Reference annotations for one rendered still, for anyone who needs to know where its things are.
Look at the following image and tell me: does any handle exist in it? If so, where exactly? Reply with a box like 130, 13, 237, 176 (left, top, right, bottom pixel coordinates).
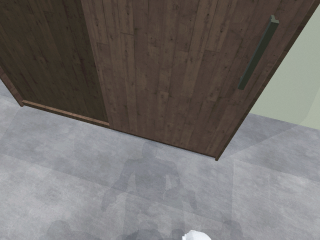
237, 15, 279, 90

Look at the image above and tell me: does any wardrobe door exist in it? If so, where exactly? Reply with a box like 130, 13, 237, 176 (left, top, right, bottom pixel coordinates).
0, 0, 109, 123
81, 0, 313, 157

